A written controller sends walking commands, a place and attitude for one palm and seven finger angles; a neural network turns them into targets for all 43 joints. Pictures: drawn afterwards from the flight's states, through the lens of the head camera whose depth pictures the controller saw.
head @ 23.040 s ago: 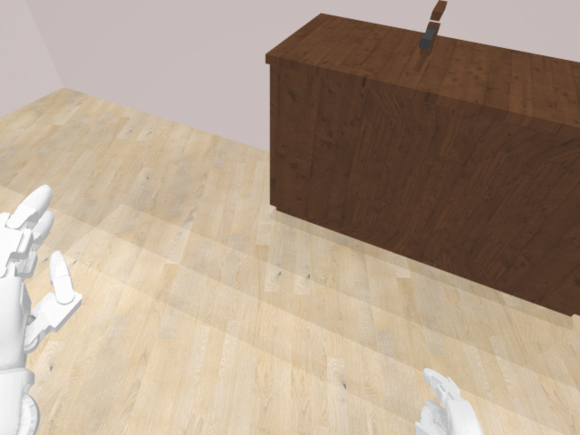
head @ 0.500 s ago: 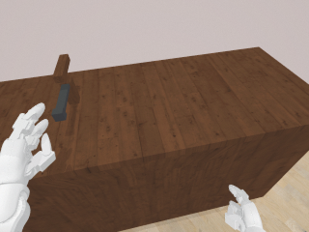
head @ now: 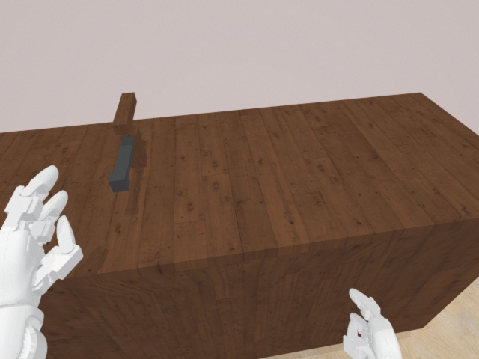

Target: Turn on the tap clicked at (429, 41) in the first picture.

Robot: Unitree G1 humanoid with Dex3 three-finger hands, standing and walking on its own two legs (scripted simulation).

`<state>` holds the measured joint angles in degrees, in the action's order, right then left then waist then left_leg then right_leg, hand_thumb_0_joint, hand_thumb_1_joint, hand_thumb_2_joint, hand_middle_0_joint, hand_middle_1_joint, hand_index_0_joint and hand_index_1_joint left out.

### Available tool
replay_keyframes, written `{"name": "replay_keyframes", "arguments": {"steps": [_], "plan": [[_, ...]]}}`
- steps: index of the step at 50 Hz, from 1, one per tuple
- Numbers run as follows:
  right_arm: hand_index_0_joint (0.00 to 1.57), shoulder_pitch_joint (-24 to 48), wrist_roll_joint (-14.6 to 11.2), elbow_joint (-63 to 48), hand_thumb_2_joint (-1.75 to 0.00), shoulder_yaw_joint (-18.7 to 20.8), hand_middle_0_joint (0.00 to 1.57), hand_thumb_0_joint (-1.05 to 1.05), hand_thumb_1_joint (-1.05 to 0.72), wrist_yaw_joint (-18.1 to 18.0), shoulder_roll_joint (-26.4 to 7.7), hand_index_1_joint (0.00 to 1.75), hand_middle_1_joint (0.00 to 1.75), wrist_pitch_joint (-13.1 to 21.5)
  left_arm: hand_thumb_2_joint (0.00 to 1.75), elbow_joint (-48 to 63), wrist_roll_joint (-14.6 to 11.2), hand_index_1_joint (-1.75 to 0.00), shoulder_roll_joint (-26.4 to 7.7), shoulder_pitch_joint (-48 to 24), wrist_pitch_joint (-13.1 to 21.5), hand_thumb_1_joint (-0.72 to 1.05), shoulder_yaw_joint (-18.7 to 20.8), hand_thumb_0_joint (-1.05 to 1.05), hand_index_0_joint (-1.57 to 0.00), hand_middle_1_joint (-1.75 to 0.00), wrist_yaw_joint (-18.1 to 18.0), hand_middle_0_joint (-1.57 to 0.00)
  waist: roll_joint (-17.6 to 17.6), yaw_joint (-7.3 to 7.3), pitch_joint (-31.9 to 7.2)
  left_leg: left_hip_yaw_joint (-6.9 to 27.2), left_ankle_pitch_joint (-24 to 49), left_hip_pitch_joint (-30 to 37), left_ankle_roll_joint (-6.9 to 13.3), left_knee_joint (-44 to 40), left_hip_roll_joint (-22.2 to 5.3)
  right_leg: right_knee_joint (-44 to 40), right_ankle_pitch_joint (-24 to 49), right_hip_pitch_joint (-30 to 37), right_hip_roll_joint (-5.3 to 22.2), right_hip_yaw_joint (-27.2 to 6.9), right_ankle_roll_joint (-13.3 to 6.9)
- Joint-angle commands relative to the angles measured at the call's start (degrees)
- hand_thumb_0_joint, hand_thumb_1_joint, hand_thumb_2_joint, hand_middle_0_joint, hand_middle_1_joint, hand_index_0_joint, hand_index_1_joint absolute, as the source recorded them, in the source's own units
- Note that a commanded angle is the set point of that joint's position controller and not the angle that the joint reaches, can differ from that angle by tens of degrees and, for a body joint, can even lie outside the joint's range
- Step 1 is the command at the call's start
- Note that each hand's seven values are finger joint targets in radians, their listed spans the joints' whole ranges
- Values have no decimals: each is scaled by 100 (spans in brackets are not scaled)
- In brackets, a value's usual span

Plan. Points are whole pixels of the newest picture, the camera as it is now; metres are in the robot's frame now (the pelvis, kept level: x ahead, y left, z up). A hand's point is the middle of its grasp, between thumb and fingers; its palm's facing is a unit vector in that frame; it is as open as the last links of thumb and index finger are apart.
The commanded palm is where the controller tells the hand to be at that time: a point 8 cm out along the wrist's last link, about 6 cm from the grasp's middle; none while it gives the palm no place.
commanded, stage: turn the palm inward beside the body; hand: left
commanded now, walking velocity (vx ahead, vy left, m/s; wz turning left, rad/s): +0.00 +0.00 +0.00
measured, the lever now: (119, 181) +0.37 +0.28 +0.11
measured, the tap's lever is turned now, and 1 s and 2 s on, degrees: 0 0 0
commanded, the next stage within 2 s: reach beside the lever's end, fingers flat in 0.96 s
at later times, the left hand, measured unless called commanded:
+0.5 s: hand (76, 261) +0.18 +0.23 +0.16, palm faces +0.46 -0.88 -0.12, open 7.4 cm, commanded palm +0.12 +0.27 +0.18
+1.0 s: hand (94, 255) +0.19 +0.21 +0.17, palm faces +0.47 -0.88 -0.13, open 7.4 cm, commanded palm +0.13 +0.26 +0.18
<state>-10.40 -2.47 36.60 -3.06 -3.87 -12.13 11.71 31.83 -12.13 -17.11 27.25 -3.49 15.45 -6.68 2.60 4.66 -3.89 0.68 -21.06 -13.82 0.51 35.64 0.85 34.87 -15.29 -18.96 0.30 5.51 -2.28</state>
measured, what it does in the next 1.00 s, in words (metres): stands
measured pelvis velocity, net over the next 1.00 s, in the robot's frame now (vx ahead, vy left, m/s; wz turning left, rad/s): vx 0.01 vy -0.02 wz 0.02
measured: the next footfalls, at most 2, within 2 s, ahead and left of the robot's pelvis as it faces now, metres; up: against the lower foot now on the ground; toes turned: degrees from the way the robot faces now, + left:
none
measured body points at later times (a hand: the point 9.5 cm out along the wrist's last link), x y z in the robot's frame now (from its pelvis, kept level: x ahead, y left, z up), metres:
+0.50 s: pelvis -0.01 +0.00 +0.00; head -0.04 -0.02 +0.45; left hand +0.15 +0.28 +0.17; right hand +0.21 -0.21 -0.06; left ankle -0.02 +0.11 -0.73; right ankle +0.04 -0.09 -0.73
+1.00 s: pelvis +0.01 -0.02 +0.00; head -0.02 -0.04 +0.45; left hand +0.16 +0.26 +0.17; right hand +0.23 -0.22 -0.06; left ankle -0.02 +0.11 -0.73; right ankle +0.04 -0.09 -0.73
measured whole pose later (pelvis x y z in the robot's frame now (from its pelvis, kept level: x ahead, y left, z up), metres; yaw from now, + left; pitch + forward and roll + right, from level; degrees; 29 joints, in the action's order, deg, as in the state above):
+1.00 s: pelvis +0.01 -0.02 +0.00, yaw +1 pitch -2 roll +0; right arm -8.7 -3.0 37.7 -3.1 -5.0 -13.7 10.9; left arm 35.3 -14.7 -13.6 27.0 -15.7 13.5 -10.2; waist 3.8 5.2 -2.8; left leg 2.4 -20.6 -10.8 -0.6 33.5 -0.1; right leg 32.5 -15.3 -15.3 -0.7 7.2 -3.4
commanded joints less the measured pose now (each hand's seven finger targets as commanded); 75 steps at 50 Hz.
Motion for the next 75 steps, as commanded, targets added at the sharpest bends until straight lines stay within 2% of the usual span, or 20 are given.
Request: {"name": "replay_keyframes", "arguments": {"steps": [1, 5, 10, 14, 21, 25, 33, 36, 38, 42, 43, 47, 48, 52, 53, 56, 60, 65, 68, 75], "plan": [[20, 918, -31, -954, -90, 267, 20, 0, -90, -127, -772, 30, 30, 226, 90, 972, -67, -30, -661, -634, -159, 90, 480, 0, -20, -30, -77, -20, -127, 2, -110, 187, 1104, -373, 11, -737, -203, -685, 216, 443, 164, -124, 140], [20, 1041, -38, -993, -90, 209, 20, 0, -90, -177, -735, 30, 30, 234, 90, 1211, -22, -30, -637, -905, -411, 90, 301, 0, -20, -30, -107, -20, -89, -11, -54, 243, 678, -347, 43, -828, -165, -793, -201, 434, 176, -176, 147], [20, 1074, -11, -992, -90, 186, 20, 0, -90, -159, -680, 30, 30, 286, 90, 1597, 99, -30, -728, -843, -333, 90, 330, 0, -20, -30, -278, -20, 87, 45, -168, 254, 638, -311, 4, -848, -150, -765, -297, 478, 164, -171, 123], [20, 1080, -4, -955, -90, 176, 20, 0, -90, -139, -668, 30, 30, 295, 90, 1625, 51, -30, -636, -701, -297, 90, 369, 0, -20, -30, -361, -20, 142, 47, -170, 238, 815, -316, -31, -808, -152, -739, -130, 491, 154, -151, 105], [20, 1153, -40, -930, -90, 188, 20, 0, -90, -198, -733, 30, 30, 224, 90, 1369, -211, -30, -458, -662, -738, 90, 322, 0, -20, -30, -309, -20, -47, 35, -34, 232, 829, -350, 16, -803, -152, -877, -45, 616, 183, -192, 137], [20, 1210, -48, -955, -90, 196, 20, 0, -90, -206, -724, 30, 30, 256, 90, 1582, -162, -30, -529, -806, -848, 90, 324, 0, -20, -30, -384, -20, 13, 57, -76, 233, 810, -272, 40, -811, -140, -922, -151, 641, 191, -211, 136], [20, 1271, -45, -850, -90, 185, 20, 0, -90, -172, -698, 30, 30, 274, 90, 1606, -125, -30, -537, -702, -812, 90, 395, 0, -20, -30, -482, -20, 67, 75, -94, 206, 929, -200, 50, -725, -133, -983, -97, 672, 190, -249, 134], [20, 1192, -26, -889, -90, 210, 20, 0, -90, -179, -730, 30, 30, 257, 90, 1482, -213, -30, -466, -649, -890, 90, 345, 0, -20, -30, -419, -20, -173, 50, -158, 190, 1059, -244, 84, -676, -143, -1001, 101, 782, 221, -302, 168], [20, 1276, -58, -865, -90, 184, 20, 0, -90, -189, -706, 30, 30, 247, 90, 1517, -181, -30, -503, -729, -924, 90, 371, 0, -20, -30, -410, -20, 0, 59, -77, 187, 1010, -190, 72, -701, -137, -1032, 18, 749, 218, -295, 152], [20, 1136, -30, -904, -90, 228, 20, 0, -90, -179, -737, 30, 30, 235, 90, 1547, -217, -30, -502, -618, -934, 90, 369, 0, -20, -30, -369, -20, -232, 63, -326, 172, 1373, -161, 93, -635, -138, -935, 526, 924, 230, -297, 179], [20, 1229, -48, -884, -90, 208, 20, 0, -90, -178, -705, 30, 30, 240, 90, 1671, -172, -30, -551, -673, -886, 90, 416, 0, -20, -30, -388, -20, 20, 87, -320, 153, 1357, -76, 79, -643, -131, -956, 464, 905, 224, -311, 159], [20, 1082, -14, -907, -90, 238, 20, 0, -90, -164, -714, 30, 30, 268, 90, 1637, -187, -30, -525, -626, -795, 90, 402, 0, -20, -30, -403, -20, -160, 69, -367, 158, 1473, -105, 88, -606, -134, -899, 684, 929, 234, -301, 182], [20, 1156, -46, -874, -90, 206, 20, 0, -90, -164, -689, 30, 30, 267, 90, 1653, -150, -30, -507, -660, -763, 90, 399, 0, -20, -30, -409, -20, -14, 70, -232, 148, 1445, -78, 75, -623, -130, -926, 604, 870, 216, -289, 158], [20, 1096, -35, -875, -90, 249, 20, 0, -90, -174, -728, 30, 30, 263, 90, 1437, -236, -30, -474, -628, -797, 90, 404, 0, -20, -30, -377, -20, -355, 51, -243, 160, 1342, -191, 106, -598, -138, -994, 554, 944, 259, -372, 209], [20, 1213, -61, -853, -90, 223, 20, 0, -90, -180, -699, 30, 30, 264, 90, 1483, -208, -30, -499, -655, -794, 90, 429, 0, -20, -30, -375, -20, -130, 66, -166, 142, 1295, -118, 105, -598, -125, -1044, 443, 897, 257, -392, 189], [20, 1120, -52, -859, -90, 256, 20, 0, -90, -184, -728, 30, 30, 235, 90, 1319, -221, -30, -569, -685, -855, 90, 506, 0, -20, -30, -368, -20, -143, 64, -228, 145, 1336, -211, 102, -606, -126, -1016, 540, 966, 281, -411, 194], [20, 1126, -57, -847, -90, 243, 20, 0, -90, -196, -708, 30, 30, 246, 90, 1262, -183, -30, -501, -1049, -800, 90, 379, 0, -20, -30, -382, -20, 42, 22, -164, 166, 1224, -155, 91, -660, -115, -1036, 300, 830, 262, -372, 176], [20, 1145, -40, -787, -90, 275, 20, 0, -90, -228, -725, 30, 30, 290, 90, 989, -173, -30, -541, -1351, -676, 90, 410, 0, -20, -30, -411, -20, -284, -4, -255, 183, 1107, -186, 113, -664, -108, -1099, 77, 861, 263, -433, 211], [20, 1223, -63, -750, -90, 243, 20, 0, -90, -228, -703, 30, 30, 258, 90, 857, -122, -30, -663, -1412, -682, 90, 526, 0, -20, -30, -416, -20, 74, 43, -270, 169, 1150, -181, 88, -708, -87, -1047, 179, 894, 254, -425, 173], [20, 1162, -51, -749, -90, 274, 20, 0, -90, -260, -724, 30, 30, 179, 90, 454, -172, -30, -715, -1754, -750, 90, 652, 0, -20, -30, -434, -20, -213, 15, -382, 169, 1256, -224, 94, -764, -99, -1060, 318, 1020, 233, -419, 185]]}}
